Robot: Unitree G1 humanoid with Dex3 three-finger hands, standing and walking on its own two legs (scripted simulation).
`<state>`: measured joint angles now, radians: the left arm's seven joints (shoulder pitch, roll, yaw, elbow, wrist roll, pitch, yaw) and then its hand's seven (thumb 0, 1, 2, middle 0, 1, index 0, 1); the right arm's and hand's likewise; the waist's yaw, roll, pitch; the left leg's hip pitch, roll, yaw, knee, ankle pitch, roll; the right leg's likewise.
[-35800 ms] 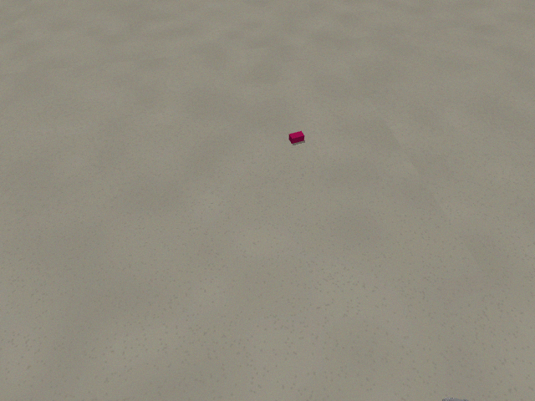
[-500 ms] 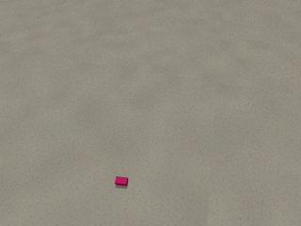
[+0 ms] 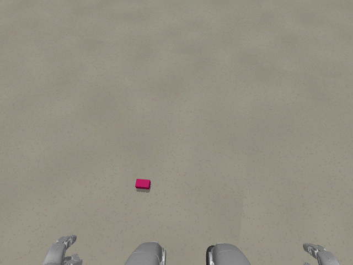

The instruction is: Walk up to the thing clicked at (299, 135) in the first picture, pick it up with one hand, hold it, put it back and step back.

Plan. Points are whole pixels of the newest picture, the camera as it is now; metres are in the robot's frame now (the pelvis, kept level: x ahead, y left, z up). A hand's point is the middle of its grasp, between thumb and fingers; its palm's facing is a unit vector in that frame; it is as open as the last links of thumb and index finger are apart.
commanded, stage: step back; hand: left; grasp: from above
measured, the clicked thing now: (143, 184) +0.51 +0.21 -0.75
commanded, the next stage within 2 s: none
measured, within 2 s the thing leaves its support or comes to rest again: neither
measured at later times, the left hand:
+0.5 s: hand out of the picture +0.03 +0.29 -0.16, palm faces -0.11 -0.92 -0.39, open 7.4 cm
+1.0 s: hand out of the picture -0.08 +0.32 -0.16, palm faces -0.02 -0.93 -0.36, open 7.4 cm
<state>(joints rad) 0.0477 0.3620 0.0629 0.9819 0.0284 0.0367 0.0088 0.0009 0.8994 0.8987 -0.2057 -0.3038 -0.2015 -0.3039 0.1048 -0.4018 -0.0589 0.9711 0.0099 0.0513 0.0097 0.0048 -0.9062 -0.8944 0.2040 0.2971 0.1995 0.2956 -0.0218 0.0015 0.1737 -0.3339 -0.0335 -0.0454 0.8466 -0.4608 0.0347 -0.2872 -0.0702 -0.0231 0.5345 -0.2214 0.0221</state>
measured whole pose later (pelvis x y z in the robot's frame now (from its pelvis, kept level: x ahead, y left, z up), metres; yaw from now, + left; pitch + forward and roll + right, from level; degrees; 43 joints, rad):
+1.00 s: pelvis -0.21 +0.05 +0.00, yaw -1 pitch -2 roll -1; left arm 0.12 0.40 0.08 0.80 0.01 0.07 0.02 0.00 0.90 0.90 -0.20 -0.30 -0.20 -0.30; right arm 0.17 -0.35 -0.03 0.86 -0.03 0.02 -0.01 0.01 -0.90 -0.89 0.21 0.30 0.20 0.30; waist -0.01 -0.04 0.18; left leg -0.28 0.00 -0.02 0.61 -0.28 0.03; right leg -0.48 0.12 0.16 1.19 -0.53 -0.01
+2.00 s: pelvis -0.56 +0.00 -0.02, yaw -4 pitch -3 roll -1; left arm 0.22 0.38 0.07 0.89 0.04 0.06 -0.01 0.00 0.90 0.90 -0.20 -0.30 -0.20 -0.30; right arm 0.09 -0.41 -0.06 0.83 -0.02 0.06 -0.02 0.01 -0.90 -0.89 0.21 0.30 0.20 0.30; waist 0.02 0.04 0.15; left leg -0.51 0.04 -0.07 0.75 -0.33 -0.01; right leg -0.24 0.02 0.01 0.71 -0.41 -0.01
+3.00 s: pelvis -0.58 +0.02 +0.00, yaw +2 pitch -2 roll -1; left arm 0.13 0.37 0.03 1.05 0.01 -0.02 0.00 0.00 0.90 0.90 -0.20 -0.30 -0.20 -0.30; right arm 0.08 -0.32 -0.03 1.05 -0.01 -0.02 0.00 0.01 -0.90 -0.89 0.21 0.30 0.20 0.30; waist 0.02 -0.01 0.07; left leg -0.23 0.00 0.00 0.54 -0.27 0.01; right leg -0.16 -0.03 -0.01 0.49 -0.30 0.03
